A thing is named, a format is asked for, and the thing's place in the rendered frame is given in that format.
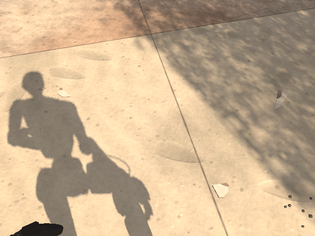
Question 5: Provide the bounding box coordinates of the robot left hand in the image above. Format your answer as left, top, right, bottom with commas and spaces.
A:
10, 221, 63, 236

